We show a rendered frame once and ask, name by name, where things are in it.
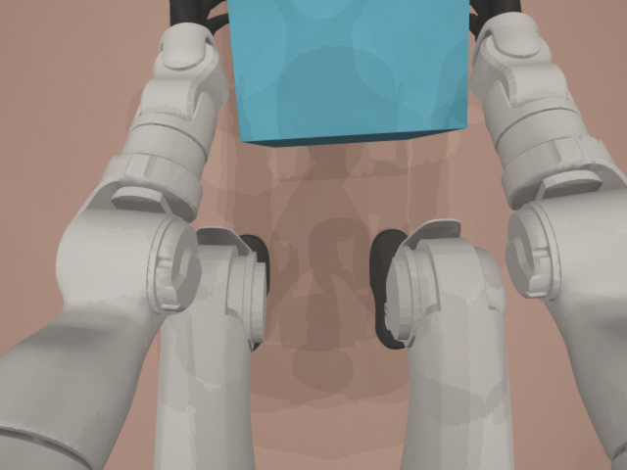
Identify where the left robot hand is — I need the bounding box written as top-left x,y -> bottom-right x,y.
169,0 -> 229,36

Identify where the robot right upper arm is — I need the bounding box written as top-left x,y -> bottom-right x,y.
505,188 -> 627,470

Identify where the robot left forearm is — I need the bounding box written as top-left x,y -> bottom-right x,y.
56,23 -> 229,293

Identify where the right robot hand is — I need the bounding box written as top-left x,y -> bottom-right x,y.
469,0 -> 522,42

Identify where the robot left thigh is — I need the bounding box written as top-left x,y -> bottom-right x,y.
154,245 -> 266,470

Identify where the carton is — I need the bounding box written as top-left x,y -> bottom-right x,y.
227,0 -> 469,148

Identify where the robot right forearm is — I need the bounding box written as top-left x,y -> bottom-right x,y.
469,12 -> 627,211

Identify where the robot left upper arm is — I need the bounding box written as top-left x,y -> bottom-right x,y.
0,207 -> 202,470

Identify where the robot right foot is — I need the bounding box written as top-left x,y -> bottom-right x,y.
369,229 -> 408,350

